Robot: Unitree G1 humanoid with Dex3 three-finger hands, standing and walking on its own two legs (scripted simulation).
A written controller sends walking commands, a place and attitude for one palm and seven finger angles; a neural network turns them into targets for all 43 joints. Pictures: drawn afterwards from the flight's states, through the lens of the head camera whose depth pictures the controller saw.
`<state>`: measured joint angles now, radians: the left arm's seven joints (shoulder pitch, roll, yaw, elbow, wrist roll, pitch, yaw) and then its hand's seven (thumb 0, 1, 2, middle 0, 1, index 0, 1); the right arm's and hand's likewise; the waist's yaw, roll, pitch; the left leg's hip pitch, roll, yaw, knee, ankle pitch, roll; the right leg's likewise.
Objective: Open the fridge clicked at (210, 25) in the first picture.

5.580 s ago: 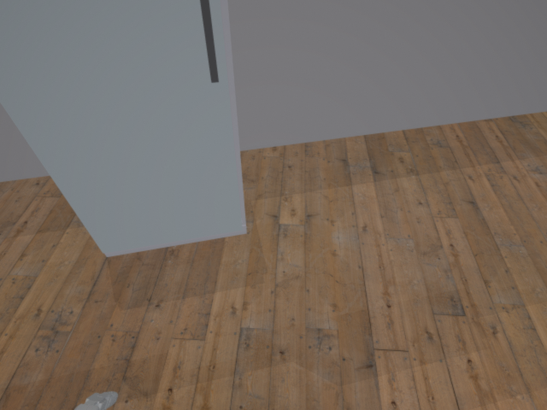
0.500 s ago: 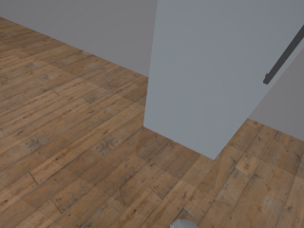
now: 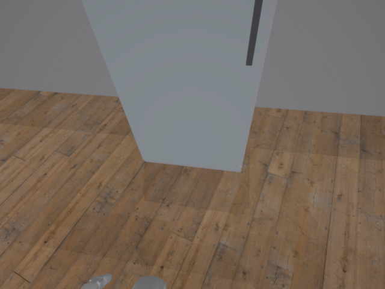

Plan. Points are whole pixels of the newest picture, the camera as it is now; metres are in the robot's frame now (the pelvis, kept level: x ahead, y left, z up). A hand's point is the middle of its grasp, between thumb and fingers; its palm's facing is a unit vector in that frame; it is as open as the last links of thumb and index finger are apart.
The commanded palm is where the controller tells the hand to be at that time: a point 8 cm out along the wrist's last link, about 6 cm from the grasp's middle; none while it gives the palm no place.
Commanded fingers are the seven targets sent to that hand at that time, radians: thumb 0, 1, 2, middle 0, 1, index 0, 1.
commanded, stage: turn to face it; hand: right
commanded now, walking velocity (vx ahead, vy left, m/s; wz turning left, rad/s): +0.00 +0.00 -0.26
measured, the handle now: out of the picture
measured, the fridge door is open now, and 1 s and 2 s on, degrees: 0 0 0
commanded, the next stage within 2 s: take the last steps up to it in 0.10 s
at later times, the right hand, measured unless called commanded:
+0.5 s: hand out of the picture +0.00 -0.14 -0.16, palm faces +0.17 +0.96 -0.24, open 7.3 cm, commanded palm none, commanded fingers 0.00 -0.90 -0.90 0.20 0.30 0.20 0.30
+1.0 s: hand out of the picture +0.15 -0.22 -0.18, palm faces +0.13 +0.98 -0.15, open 7.3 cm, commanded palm none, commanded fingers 0.00 -0.90 -0.90 0.20 0.30 0.20 0.30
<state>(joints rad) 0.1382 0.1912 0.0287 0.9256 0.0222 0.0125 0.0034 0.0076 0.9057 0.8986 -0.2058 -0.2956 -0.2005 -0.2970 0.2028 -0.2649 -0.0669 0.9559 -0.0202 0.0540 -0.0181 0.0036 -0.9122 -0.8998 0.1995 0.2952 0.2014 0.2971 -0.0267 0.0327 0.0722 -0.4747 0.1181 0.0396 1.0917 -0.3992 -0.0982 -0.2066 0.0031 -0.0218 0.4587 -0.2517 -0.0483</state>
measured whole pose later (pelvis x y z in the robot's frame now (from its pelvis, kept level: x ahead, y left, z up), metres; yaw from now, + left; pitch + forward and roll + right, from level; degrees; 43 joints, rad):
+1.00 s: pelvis +0.15 -0.04 +0.00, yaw -5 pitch +0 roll +1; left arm 0.35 0.12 0.03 1.10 0.03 -0.08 0.04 0.00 0.93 0.90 -0.20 -0.30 -0.20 -0.30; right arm 0.26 -0.20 -0.07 1.09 -0.04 0.00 0.01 0.00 -0.91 -0.90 0.20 0.29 0.20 0.30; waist 0.00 0.05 0.00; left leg -0.58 0.10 0.04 1.13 -0.19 -0.02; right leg -0.05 -0.03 -0.18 0.33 -0.28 -0.03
